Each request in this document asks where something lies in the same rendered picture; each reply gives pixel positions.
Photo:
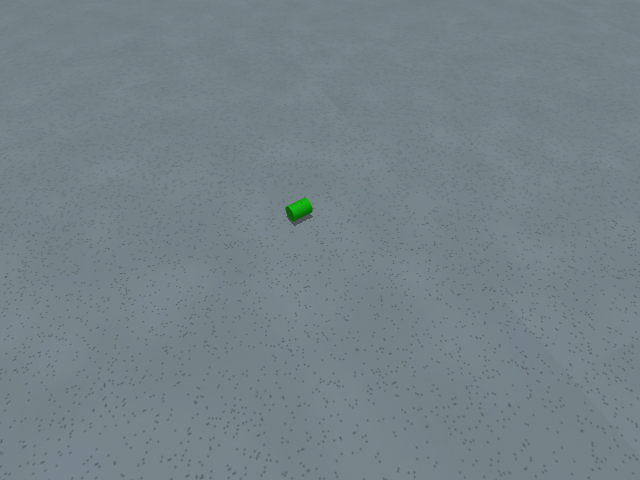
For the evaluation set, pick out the can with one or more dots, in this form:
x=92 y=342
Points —
x=299 y=209

